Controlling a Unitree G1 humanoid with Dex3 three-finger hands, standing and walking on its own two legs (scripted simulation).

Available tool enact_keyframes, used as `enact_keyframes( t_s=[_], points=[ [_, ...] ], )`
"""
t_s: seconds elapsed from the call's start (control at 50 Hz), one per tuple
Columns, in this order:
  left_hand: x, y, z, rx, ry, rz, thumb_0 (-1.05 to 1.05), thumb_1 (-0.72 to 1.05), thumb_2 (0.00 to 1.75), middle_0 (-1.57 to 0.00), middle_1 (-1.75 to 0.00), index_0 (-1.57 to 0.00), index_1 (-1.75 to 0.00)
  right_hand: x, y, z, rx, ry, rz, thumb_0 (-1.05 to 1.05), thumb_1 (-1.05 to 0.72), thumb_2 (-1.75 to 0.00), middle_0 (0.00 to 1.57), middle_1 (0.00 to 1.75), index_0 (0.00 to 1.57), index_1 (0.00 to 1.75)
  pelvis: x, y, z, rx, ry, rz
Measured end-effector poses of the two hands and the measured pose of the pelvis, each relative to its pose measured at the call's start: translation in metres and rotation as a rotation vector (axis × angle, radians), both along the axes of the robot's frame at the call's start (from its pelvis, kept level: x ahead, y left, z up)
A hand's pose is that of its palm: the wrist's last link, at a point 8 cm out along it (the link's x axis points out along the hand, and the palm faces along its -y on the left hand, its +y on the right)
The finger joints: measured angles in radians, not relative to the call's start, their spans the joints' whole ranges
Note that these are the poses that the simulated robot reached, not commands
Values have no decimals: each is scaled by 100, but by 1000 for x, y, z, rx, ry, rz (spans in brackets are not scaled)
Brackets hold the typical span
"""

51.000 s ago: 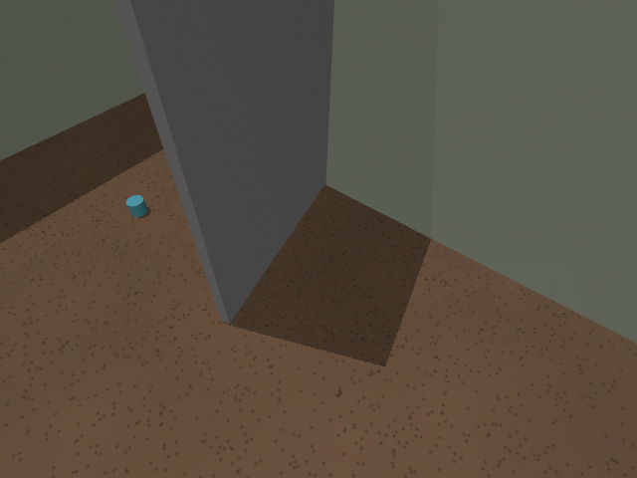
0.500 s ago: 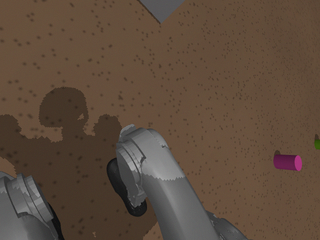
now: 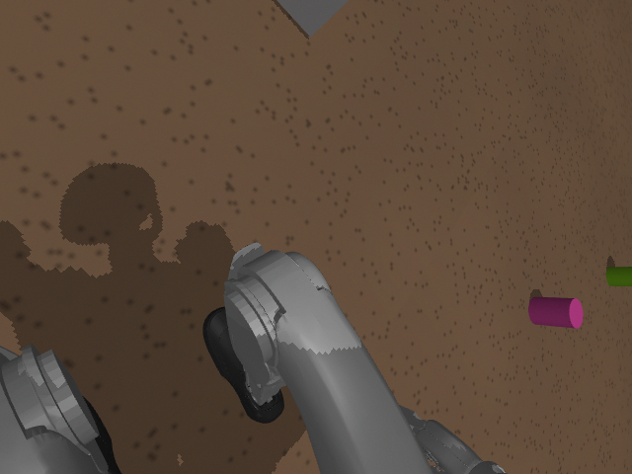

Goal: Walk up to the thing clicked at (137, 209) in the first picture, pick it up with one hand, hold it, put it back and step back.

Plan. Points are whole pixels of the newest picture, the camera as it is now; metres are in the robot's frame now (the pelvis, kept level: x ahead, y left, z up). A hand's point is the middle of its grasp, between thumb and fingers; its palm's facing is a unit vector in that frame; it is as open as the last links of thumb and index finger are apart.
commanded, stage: close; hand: left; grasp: from above
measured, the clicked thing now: out of the picture +0.48 +0.32 -0.29
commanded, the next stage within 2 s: settle in 0.84 s
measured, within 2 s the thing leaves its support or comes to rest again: leaves its support in 1.22 s
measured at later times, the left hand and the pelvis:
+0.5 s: hand out of the picture +0.46 +0.31 -0.26, palm faces -0.43 -0.15 -0.89, open 9.5 cm; pelvis +0.00 +0.00 +0.00, yaw +0 degrees
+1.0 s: hand out of the picture +0.47 +0.31 -0.26, palm faces -0.43 -0.14 -0.89, open 9.4 cm; pelvis +0.00 +0.00 +0.00, yaw +0 degrees
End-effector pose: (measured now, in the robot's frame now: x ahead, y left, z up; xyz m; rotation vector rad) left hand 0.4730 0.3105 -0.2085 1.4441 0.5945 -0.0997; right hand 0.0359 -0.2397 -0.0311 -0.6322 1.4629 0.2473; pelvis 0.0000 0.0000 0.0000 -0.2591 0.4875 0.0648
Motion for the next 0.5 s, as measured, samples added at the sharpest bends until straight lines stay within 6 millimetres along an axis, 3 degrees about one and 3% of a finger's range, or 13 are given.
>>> enact_keyframes(
  t_s=[0.22,0.5],
  points=[
    [-3,3,0,-8,26,-3,0,7,65,-46,-88,-51,-83,-9,1,1,1,27,-17,0,-91,-90,20,30,20,30,0,0,1,-1,-3,-1],
    [-4,3,3,-6,14,-21,-1,8,59,-52,-84,-60,-79,-5,2,-1,-2,9,4,0,-91,-90,20,30,20,30,-2,-1,0,-2,-11,-2]
  ],
)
